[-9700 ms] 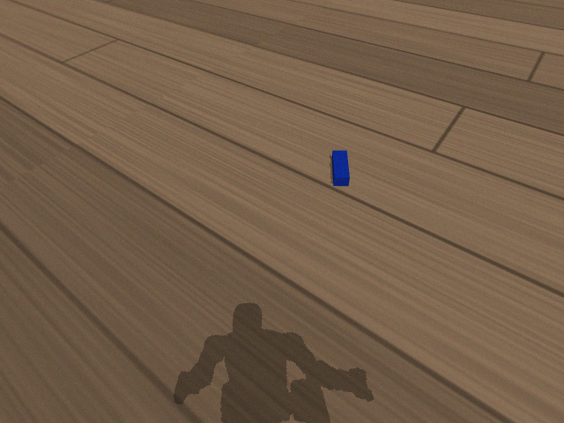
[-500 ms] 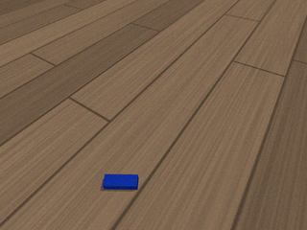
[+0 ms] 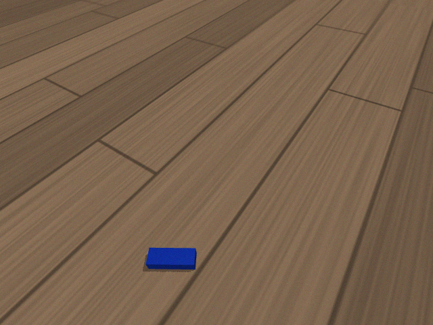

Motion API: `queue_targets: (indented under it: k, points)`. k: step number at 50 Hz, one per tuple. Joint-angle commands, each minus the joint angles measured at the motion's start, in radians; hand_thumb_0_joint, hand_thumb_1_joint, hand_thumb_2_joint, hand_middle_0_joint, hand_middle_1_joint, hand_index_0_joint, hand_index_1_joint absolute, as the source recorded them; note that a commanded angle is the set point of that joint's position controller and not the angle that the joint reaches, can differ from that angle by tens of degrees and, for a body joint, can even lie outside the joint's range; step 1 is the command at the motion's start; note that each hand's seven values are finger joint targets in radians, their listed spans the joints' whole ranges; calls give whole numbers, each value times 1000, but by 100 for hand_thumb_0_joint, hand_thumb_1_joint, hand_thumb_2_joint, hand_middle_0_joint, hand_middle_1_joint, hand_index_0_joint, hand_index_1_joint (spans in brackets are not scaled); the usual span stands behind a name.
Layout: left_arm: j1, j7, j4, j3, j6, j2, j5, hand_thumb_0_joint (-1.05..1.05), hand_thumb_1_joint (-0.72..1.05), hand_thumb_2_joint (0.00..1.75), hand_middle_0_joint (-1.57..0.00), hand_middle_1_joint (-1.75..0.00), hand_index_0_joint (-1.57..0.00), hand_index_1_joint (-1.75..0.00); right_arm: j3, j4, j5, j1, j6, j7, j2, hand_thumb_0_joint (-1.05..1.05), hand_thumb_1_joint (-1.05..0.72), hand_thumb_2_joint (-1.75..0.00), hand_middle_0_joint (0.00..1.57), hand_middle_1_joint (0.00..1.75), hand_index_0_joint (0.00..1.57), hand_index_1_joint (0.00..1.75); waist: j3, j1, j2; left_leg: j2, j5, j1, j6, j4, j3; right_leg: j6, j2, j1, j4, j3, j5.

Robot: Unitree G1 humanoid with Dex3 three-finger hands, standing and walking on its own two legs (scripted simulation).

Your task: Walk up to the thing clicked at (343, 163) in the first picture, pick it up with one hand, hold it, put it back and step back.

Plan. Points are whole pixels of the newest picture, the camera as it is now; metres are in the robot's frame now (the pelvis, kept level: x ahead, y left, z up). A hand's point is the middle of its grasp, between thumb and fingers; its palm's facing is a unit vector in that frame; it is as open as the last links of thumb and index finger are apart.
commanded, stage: stand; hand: left
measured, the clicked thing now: (172, 258) +0.54 +0.27 -0.75
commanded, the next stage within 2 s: walk up in 0.12 s
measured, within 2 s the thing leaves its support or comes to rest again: neither
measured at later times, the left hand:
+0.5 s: hand out of the picture +0.07 +0.39 -0.18, palm faces -0.01 -0.90 -0.43, open 7.4 cm
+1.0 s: hand (98, 310) +0.20 +0.30 -0.17, palm faces -0.12 -0.91 -0.40, open 7.4 cm
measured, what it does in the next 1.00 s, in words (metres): steps on the spot: left foot, then right foot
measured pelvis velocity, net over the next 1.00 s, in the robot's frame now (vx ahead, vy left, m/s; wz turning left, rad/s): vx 0.08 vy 0.04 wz -0.07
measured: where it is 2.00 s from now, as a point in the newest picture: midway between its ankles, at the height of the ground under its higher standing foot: outside the picture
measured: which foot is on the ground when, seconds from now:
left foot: down 0.00-0.16, up 0.18-0.40, down 0.42-0.94, up 0.96-1.00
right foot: down 0.00-0.42, up 0.44-0.90, down 0.92-1.00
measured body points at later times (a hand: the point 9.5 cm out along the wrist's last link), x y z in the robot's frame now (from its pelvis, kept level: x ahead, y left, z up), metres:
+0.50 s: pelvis +0.05 +0.09 -0.03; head +0.08 +0.11 +0.42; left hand +0.07 +0.44 -0.15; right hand +0.11 -0.23 -0.14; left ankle +0.10 +0.22 -0.75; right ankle +0.00 -0.10 -0.72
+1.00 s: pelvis +0.08 +0.04 -0.04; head +0.13 +0.02 +0.41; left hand +0.21 +0.35 -0.14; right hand +0.14 -0.31 -0.15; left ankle +0.09 +0.21 -0.72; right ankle +0.10 -0.08 -0.75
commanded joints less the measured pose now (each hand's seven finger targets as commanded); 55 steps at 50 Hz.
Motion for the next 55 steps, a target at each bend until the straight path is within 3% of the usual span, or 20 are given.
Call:
queue_targets:
  k: [1, 5, 6, 9, 11, 17, 20, 22, 23, 24, 27, 32, 37, 45, 46, 47, 48, 49, 52, 55]
  points:
    - [-31, 13, -58, 42, -15, 209, 2, 0, 90, 90, -20, -30, -20, -30, -47, -54, -3, -40, -23, -13, -224, 0, -90, -90, 20, 30, 20, 30, -74, 3, 12, 108, 108, -9, 44, -43, -76, -43, -104, 9, -45, 68, 107]
    - [-33, 12, -58, 42, -15, 213, 2, 0, 90, 90, -20, -30, -20, -30, -46, -51, -4, -26, -23, -13, -220, 0, -90, -90, 20, 30, 20, 30, -72, 0, 17, 108, 96, -25, 42, -50, -76, -44, -103, 12, -39, 68, 91]
    - [77, 23, -70, 90, -34, 300, 2, 0, 90, 90, -20, -30, -20, -30, -99, -105, -35, -6, 1, 13, -288, 0, -90, -90, 20, 30, 20, 30, -116, 33, 85, 37, -171, -77, 79, 63, -31, -90, -91, 91, -4, 88, -197]
    - [173, 43, -78, 146, -51, 393, 32, 0, 90, 90, -20, -30, -20, -30, -104, -186, -67, -50, 31, 40, -235, 0, -90, -90, 20, 30, 20, 30, 24, 85, -97, 34, -327, -472, 50, 512, -37, -252, -384, 112, -185, 448, -508]
    - [88, 49, -138, 144, -59, 364, 29, 0, 90, 90, -20, -30, -20, -30, -120, -198, -61, 13, 34, 54, -254, 0, -90, -90, 20, 30, 20, 30, 89, 42, -74, 93, -274, -472, 42, 588, -81, -283, -400, -2, -181, 425, -450]
    - [31, 30, -220, 121, -59, 315, 33, 0, 90, 90, -20, -30, -20, -30, -134, -239, -41, 72, 23, 74, -213, 0, -90, -90, 20, 30, 20, 30, 58, -2, -194, 84, -222, -226, 19, 349, 3, -198, -229, -142, -54, 119, -88]
    - [-4, 14, -247, 83, -28, 225, 24, 0, 90, 90, -20, -30, -20, -30, -159, -162, -30, 260, 5, 41, -228, 0, -90, -90, 20, 30, 20, 30, -42, -96, -44, 9, 48, 116, 4, 131, 87, -100, -83, -301, 316, -35, -75]
    - [147, 21, -230, 50, 1, 138, 2, 0, 90, 90, -20, -30, -20, -30, -167, -195, -47, 237, -19, 14, -351, 0, -90, -90, 20, 30, 20, 30, -54, -48, 248, 298, -232, -21, 97, -104, -408, -53, 88, -368, 620, 62, -418]
    - [185, 25, -198, 76, 16, 223, -4, 0, 90, 90, -20, -30, -20, -30, -170, -233, -41, 130, -21, 10, -387, 0, -90, -90, 20, 30, 20, 30, -47, -19, 150, 342, -533, -176, 173, -149, -476, -68, 32, -268, 654, 134, -393]
    - [179, 24, -184, 78, 19, 250, -6, 0, 90, 90, -20, -30, -20, -30, -170, -247, -31, 64, -18, 8, -398, 0, -90, -90, 20, 30, 20, 30, 13, -3, 176, 358, -588, -260, 213, -169, -481, -70, 7, -254, 711, 120, -373]
    - [226, 17, -145, 87, 23, 260, -8, 0, 90, 90, -20, -30, -20, -30, -144, -273, -23, 49, -43, -7, -310, 0, -90, -90, 20, 30, 20, 30, -21, 13, 157, 275, -226, -75, 167, -45, -270, -67, -11, -345, 666, 150, -284]
    - [111, 10, -226, 102, 45, 258, 18, 0, 90, 90, -20, -30, -20, -30, -157, -237, -5, 207, -53, -47, -331, 0, -90, -90, 20, 30, 20, 30, -52, -34, 115, 347, 510, 109, 243, 111, -212, -37, 1, -413, 628, 140, -335]
    - [101, -10, -279, 113, 71, 236, 20, 0, 90, 90, -20, -30, -20, -30, -161, -294, -2, 180, -50, -68, -333, 0, -90, -90, 20, 30, 20, 30, -52, -18, 117, 349, 611, 33, 257, 150, -136, -39, 13, -396, 689, 115, -268]
    - [192, -20, -270, 130, 41, 221, 14, 0, 90, 90, -20, -30, -20, -30, -130, -366, -3, 39, -11, -45, -298, 0, -90, -90, 20, 30, 20, 30, -103, 55, 146, 206, 211, -206, 150, 409, 32, -65, 39, -60, 216, -39, -50]
    - [166, -15, -283, 148, 26, 281, 20, 0, 90, 90, -20, -30, -20, -30, -112, -360, 2, 103, -3, -40, -245, 0, -90, -90, 20, 30, 20, 30, -115, 44, -27, 122, 33, -284, 98, 566, 83, -88, -41, 0, 146, 107, 109]
    - [136, -10, -317, 160, 10, 355, 31, 0, 90, 90, -20, -30, -20, -30, -90, -377, 12, 113, 2, -42, -183, 0, -90, -90, 20, 30, 20, 30, -91, 31, -242, -16, -421, -458, 45, 726, 94, -182, -255, 15, 93, 453, 290]
    - [106, -5, -338, 150, 8, 362, 26, 0, 90, 90, -20, -30, -20, -30, -101, -365, 11, 89, 14, -58, -224, 0, -90, -90, 20, 30, 20, 30, -113, 53, -147, -7, -515, -402, 42, 807, -41, -321, -345, -66, 99, 520, 320]
    - [78, 0, -336, 150, 11, 373, 22, 0, 90, 90, -20, -30, -20, -30, -111, -351, 7, 76, 12, -64, -254, 0, -90, -90, 20, 30, 20, 30, -87, 45, -157, 13, -517, -347, 40, 826, -57, -349, -363, -169, 88, 535, 300]
    - [15, 16, -345, 128, 9, 277, 14, 0, 90, 90, -20, -30, -20, -30, -103, -293, 28, 138, 8, -55, -247, 0, -90, -90, 20, 30, 20, 30, -64, 1, -117, -20, -395, -382, 33, 827, -96, -240, -200, -102, 169, 263, 320]
    - [26, 22, -346, 117, -5, 263, 19, 0, 90, 90, -20, -30, -20, -30, -92, -278, 19, 153, 4, -44, -243, 0, -90, -90, 20, 30, 20, 30, -93, 18, -117, -24, -342, -330, 16, 695, -74, -245, -197, -78, 164, 248, 225]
